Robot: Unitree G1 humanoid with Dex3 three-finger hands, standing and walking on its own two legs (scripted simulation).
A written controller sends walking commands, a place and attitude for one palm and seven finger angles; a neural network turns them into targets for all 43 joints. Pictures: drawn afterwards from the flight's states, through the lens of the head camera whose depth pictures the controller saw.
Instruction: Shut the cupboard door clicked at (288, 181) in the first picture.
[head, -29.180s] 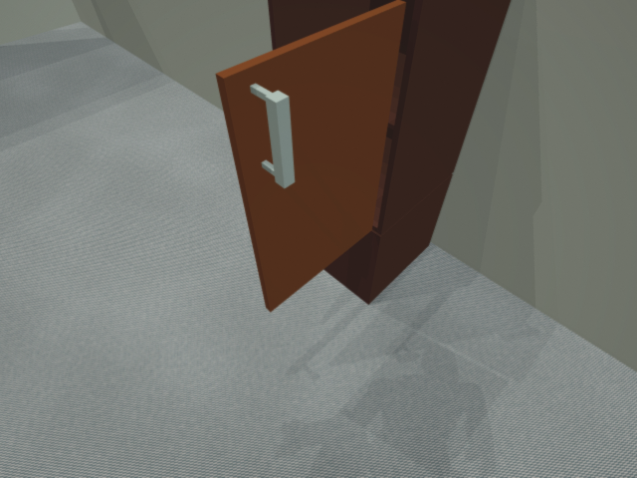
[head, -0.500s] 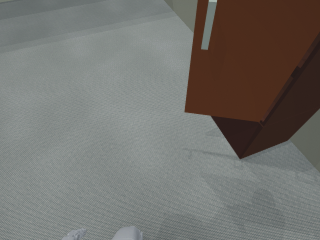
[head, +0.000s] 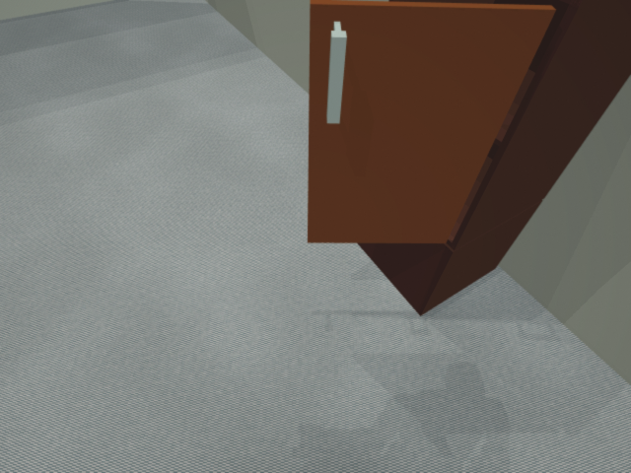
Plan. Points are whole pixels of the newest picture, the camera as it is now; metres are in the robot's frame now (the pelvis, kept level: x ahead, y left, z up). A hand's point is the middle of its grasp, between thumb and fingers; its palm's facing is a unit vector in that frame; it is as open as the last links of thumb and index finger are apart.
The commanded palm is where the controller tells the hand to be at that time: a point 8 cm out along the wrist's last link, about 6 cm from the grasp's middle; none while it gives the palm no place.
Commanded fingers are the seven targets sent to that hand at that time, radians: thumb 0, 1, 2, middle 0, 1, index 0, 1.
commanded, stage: take the last steps up to it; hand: left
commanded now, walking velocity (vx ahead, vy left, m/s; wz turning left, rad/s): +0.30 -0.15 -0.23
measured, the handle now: (335, 74) +0.69 +0.00 +0.15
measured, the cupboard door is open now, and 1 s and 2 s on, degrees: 59 59 59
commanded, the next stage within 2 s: come to a stop and stand still in 0.60 s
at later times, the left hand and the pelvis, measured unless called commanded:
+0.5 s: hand (220, 466) +0.16 +0.15 -0.20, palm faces -0.09 -0.99 -0.14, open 7.4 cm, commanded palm none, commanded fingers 0.00 0.90 0.90 -0.20 -0.30 -0.20 -0.30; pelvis +0.14 -0.03 -0.02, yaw -6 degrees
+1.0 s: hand (307, 325) +0.38 +0.03 -0.16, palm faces -0.10 -0.97 -0.22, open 7.3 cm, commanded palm none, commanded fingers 0.00 0.90 0.90 -0.20 -0.30 -0.20 -0.30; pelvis +0.26 -0.13 +0.00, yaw -6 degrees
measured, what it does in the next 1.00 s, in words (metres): walks ahead: right foot, then left foot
